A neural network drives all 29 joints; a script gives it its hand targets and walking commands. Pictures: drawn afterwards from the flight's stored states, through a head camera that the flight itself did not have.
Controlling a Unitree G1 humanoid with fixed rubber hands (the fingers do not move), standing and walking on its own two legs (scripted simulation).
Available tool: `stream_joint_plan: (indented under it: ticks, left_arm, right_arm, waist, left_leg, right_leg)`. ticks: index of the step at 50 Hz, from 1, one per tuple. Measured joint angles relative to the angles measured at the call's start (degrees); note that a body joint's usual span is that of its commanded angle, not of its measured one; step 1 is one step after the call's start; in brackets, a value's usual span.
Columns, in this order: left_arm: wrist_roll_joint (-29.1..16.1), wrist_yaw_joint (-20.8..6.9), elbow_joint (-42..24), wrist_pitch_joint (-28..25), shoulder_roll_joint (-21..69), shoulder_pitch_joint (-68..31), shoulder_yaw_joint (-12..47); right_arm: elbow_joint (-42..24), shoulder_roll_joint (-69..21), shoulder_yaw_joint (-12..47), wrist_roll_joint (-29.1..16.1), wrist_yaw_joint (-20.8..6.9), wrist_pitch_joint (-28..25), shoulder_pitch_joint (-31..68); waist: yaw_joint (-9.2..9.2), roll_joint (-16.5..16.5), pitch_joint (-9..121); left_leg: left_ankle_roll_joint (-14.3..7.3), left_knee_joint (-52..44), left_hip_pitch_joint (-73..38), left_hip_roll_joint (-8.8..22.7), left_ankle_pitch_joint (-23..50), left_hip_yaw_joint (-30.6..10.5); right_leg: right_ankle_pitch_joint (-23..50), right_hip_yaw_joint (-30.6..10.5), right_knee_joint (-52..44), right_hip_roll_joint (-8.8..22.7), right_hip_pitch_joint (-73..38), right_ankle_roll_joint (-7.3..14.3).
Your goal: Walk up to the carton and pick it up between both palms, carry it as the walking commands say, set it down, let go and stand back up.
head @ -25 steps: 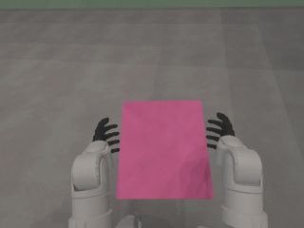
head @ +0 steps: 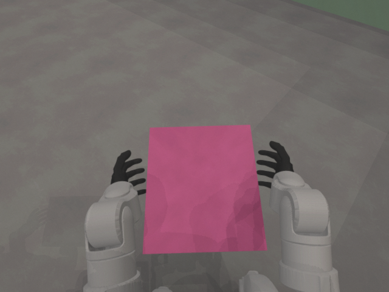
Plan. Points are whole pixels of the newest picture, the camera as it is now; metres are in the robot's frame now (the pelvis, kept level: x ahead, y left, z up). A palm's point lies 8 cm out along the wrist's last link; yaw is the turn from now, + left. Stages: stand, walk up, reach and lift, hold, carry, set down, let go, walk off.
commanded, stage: carry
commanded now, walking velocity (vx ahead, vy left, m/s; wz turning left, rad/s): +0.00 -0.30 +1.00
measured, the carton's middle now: (201, 190) +0.33 +0.01 -0.03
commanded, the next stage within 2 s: none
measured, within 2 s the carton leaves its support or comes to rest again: neither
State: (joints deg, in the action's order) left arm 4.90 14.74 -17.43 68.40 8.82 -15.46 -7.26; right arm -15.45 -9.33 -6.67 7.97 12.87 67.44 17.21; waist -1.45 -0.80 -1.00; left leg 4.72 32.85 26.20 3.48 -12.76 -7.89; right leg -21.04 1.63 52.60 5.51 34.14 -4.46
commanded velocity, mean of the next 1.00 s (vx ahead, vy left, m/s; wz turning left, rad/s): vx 0.00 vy -0.03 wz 0.10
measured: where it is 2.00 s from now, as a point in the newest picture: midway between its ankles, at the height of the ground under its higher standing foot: outside the picture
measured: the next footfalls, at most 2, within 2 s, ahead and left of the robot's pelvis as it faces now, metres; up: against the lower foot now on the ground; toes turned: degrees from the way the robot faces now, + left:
right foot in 0.06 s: +0.07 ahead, -0.21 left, +0.00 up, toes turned +10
left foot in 0.40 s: -0.03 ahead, -0.02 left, +0.00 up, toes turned +1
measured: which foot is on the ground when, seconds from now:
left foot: down 0.00-0.06, up 0.08-0.38, down 0.40-1.00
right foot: up 0.00-0.04, down 0.06-1.00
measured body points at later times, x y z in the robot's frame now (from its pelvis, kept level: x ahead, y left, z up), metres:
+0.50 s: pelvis -0.02 -0.12 +0.00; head -0.02 -0.12 +0.45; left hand +0.19 +0.13 +0.07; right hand +0.31 -0.15 +0.08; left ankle -0.07 -0.04 -0.73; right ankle +0.03 -0.21 -0.72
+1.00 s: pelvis -0.04 -0.17 +0.00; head -0.06 -0.19 +0.45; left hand +0.19 +0.07 +0.09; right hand +0.30 -0.21 +0.08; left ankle -0.07 -0.04 -0.73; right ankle +0.04 -0.22 -0.73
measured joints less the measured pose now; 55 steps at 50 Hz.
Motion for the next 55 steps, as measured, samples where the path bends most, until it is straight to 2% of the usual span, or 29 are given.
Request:
stream_joint_plan:
  ticks: [2,3,4,6,7,8,10,13,17,20,22,24,25,27,28,30,32,43,55]
  left_arm:
    - [0.4,-1.2,-0.3,-0.2,0.1,-0.4,-0.6]
    - [0.6,-1.8,-0.3,-0.1,0.2,-0.6,-0.8]
    - [1.0,-2.6,0.3,-0.5,0.3,-0.8,-0.6]
    - [1.6,-4.1,1.9,-0.9,0.3,-0.6,-0.1]
    - [1.7,-4.7,2.5,-0.8,0.2,-0.3,0.1]
    - [1.8,-5.2,2.9,-0.7,0.1,0.1,0.3]
    - [2.0,-5.8,2.9,-0.4,-0.1,0.9,0.2]
    - [1.9,-5.3,1.9,-0.3,-0.2,1.1,-0.3]
    - [2.2,-3.4,1.9,-0.2,0.0,0.1,-0.5]
    - [2.7,-3.0,3.2,-0.2,0.0,-0.1,-0.7]
    - [2.3,-2.2,4.0,0.0,-0.1,0.4,-1.1]
    - [1.8,-0.9,4.6,0.7,-0.2,1.1,-1.0]
    - [1.5,-0.2,4.9,1.1,-0.3,1.1,-0.9]
    - [1.0,1.1,5.7,1.5,-0.2,0.6,-0.9]
    - [0.7,1.5,6.1,1.5,0.0,0.1,-1.0]
    - [0.5,1.7,7.2,1.4,0.2,-0.6,-1.1]
    - [0.6,1.6,8.4,1.4,0.3,-1.3,-1.5]
    - [3.6,-0.7,12.8,0.4,1.2,-4.2,-3.3]
    - [3.5,-0.3,13.6,-0.9,1.1,-4.0,-3.6]
  right_arm:
    - [-0.7,0.0,0.3,0.5,-0.2,0.1,0.1]
    - [-1.2,0.0,0.3,0.7,-0.3,0.3,0.1]
    - [-1.2,0.0,-0.2,0.8,-0.4,0.3,0.2]
    - [-1.1,0.3,-1.0,0.3,0.0,0.3,-0.7]
    - [-1.2,0.4,-1.0,-0.2,0.5,0.7,-1.3]
    - [-1.3,0.5,-0.8,-0.9,1.3,1.0,-1.9]
    - [-1.4,0.7,-0.2,-2.2,2.7,1.6,-2.4]
    - [-0.9,0.5,0.2,-2.9,3.5,1.6,-1.4]
    - [1.3,-0.1,-0.9,-1.7,1.9,0.4,0.7]
    - [3.5,-0.4,-1.1,-0.7,1.3,0.0,1.4]
    - [5.8,-0.4,-0.5,0.0,0.8,-0.6,1.3]
    - [7.6,-0.3,-0.3,0.1,0.6,-0.5,1.1]
    - [8.2,-0.3,-0.2,0.1,0.7,-0.4,1.1]
    - [8.5,-0.3,-0.3,0.0,1.3,0.1,1.1]
    - [8.6,-0.3,-0.4,0.0,1.6,0.1,1.3]
    - [8.7,-0.3,-0.8,0.2,1.9,0.2,1.4]
    - [9.0,-0.3,-1.1,0.3,2.3,0.4,1.4]
    - [11.5,-0.9,-2.4,-0.6,6.1,0.3,3.3]
    - [13.5,-1.1,-2.9,-0.7,5.5,-1.4,3.7]
  waist:
    - [0.24,-0.9,0.9]
    - [0.32,-1.2,1.6]
    - [0.39,-2.4,1.7]
    - [1.84,-2.8,1.2]
    - [2.56,-2.6,1.0]
    - [3.09,-2.3,0.9]
    - [3.55,-1.5,0.9]
    - [3.05,-0.2,1.6]
    - [1.75,1.1,3.7]
    - [1.45,1.7,5.6]
    - [1.43,3.2,5.5]
    - [1.19,2.9,5.0]
    - [0.99,2.6,4.7]
    - [0.34,2.0,4.1]
    - [0.03,1.5,3.8]
    - [-0.13,0.5,3.5]
    - [0.08,0.0,3.7]
    - [2.52,-0.2,5.8]
    - [2.08,-0.2,6.0]
  left_leg:
    - [1.7,0.7,1.7,0.2,0.2,-2.9]
    - [1.7,2.1,3.0,-0.1,-0.3,-4.3]
    - [0.7,5.9,5.0,0.0,-4.8,-4.9]
    - [-0.6,19.8,9.8,-0.6,-16.3,1.0]
    - [-1.3,26.6,11.3,-1.0,-18.2,4.3]
    - [-2.0,31.7,12.1,-1.2,-17.9,7.2]
    - [-2.6,34.8,11.1,-1.5,-15.4,11.9]
    - [-3.4,27.9,6.4,-2.5,-14.9,15.7]
    - [-4.7,12.4,-1.9,-3.6,-13.5,17.4]
    - [-5.9,-2.9,-9.4,-3.6,-4.4,18.2]
    - [-7.0,-2.3,-9.3,-4.2,-4.5,17.6]
    - [-7.2,-1.7,-9.5,-3.8,-5.0,16.7]
    - [-7.0,-1.5,-9.6,-3.5,-5.0,16.3]
    - [-6.4,-0.3,-9.2,-3.0,-5.0,15.7]
    - [-6.0,0.4,-8.9,-2.6,-5.1,15.4]
    - [-5.5,1.1,-8.7,-1.9,-5.1,14.7]
    - [-5.1,0.7,-8.6,-1.6,-4.4,14.4]
    - [-3.8,-2.9,-9.1,-0.4,-1.1,14.3]
    - [-2.8,-2.6,-8.4,0.8,-0.9,13.9]
  right_leg:
    - [0.0,0.8,-9.7,-1.0,-4.9,0.6]
    - [2.1,1.6,-16.4,-1.3,-8.1,1.1]
    - [4.8,2.8,-17.5,-1.9,-8.4,1.8]
    - [4.9,5.3,-16.1,-0.6,-8.7,3.4]
    - [4.7,6.5,-16.5,0.4,-9.7,3.9]
    - [4.7,7.7,-17.4,1.2,-10.7,4.3]
    - [5.4,9.5,-19.4,2.4,-12.4,4.9]
    - [6.0,11.5,-20.7,3.4,-13.0,5.9]
    - [5.2,14.0,-19.2,3.0,-12.0,7.0]
    - [3.4,15.9,-16.0,2.6,-10.9,7.2]
    - [1.5,14.4,-14.3,3.0,-10.6,4.8]
    - [-2.8,11.7,-13.0,2.2,-10.7,2.6]
    - [-2.6,10.9,-13.2,2.0,-11.0,1.9]
    - [3.7,10.8,-16.4,2.2,-12.5,1.3]
    - [6.3,11.3,-17.1,1.9,-12.9,2.3]
    - [6.5,12.2,-17.5,1.1,-13.4,5.2]
    - [6.2,12.6,-18.2,0.6,-13.6,6.7]
    - [9.0,13.1,-22.1,-1.1,-14.1,8.1]
    - [9.3,13.5,-22.5,-2.3,-13.7,9.3]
